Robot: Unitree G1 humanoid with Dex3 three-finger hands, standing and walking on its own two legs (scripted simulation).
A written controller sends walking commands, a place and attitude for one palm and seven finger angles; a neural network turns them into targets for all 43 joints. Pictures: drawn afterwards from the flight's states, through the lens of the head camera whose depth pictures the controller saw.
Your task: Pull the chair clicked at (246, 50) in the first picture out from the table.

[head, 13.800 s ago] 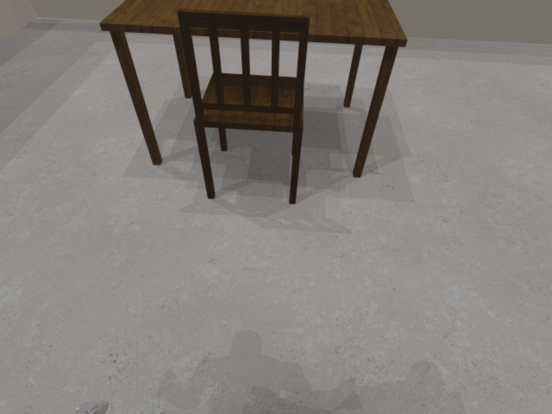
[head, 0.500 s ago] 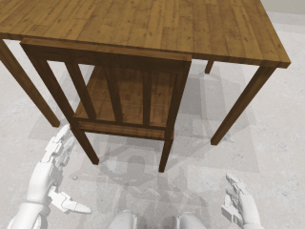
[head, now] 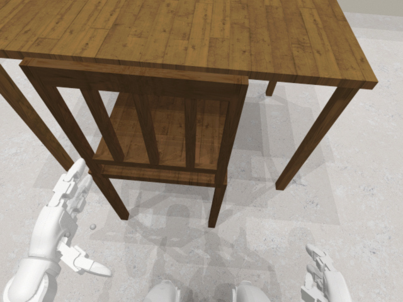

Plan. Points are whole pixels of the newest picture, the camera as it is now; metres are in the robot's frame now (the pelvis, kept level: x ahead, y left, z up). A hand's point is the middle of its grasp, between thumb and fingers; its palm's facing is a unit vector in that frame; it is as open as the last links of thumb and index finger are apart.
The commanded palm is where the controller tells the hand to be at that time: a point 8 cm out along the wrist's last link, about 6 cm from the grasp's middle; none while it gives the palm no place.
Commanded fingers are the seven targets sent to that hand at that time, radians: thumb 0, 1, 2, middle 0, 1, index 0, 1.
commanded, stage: raise the hand toward the chair's back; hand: left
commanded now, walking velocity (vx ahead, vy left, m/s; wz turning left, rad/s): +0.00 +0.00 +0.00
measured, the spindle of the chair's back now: (148, 132) +0.49 +0.16 -0.01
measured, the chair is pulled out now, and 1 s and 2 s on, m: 0.00 0.00 0.00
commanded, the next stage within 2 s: aim the fingers beside a spindle in 0.26 s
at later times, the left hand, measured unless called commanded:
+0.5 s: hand (103, 227) +0.24 +0.19 +0.04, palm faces -0.04 -1.00 -0.06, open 16.9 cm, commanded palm +0.23 +0.24 +0.04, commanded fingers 0.00 -0.50 0.30 -0.06 -0.08 -0.06 -0.08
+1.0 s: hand (124, 208) +0.29 +0.16 +0.01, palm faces -0.05 -1.00 -0.05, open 16.9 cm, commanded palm +0.27 +0.22 +0.02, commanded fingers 0.00 -0.50 0.30 -0.06 -0.08 -0.06 -0.08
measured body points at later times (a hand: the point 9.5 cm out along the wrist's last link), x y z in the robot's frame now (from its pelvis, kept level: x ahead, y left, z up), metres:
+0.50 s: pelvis +0.00 -0.01 +0.00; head +0.07 +0.00 +0.44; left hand +0.24 +0.24 +0.04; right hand +0.18 -0.25 -0.08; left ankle +0.00 +0.10 -0.66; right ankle +0.02 -0.13 -0.66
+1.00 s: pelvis -0.01 -0.02 -0.01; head +0.09 -0.01 +0.43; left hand +0.28 +0.22 +0.02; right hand +0.15 -0.27 -0.11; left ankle +0.00 +0.10 -0.66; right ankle +0.02 -0.13 -0.66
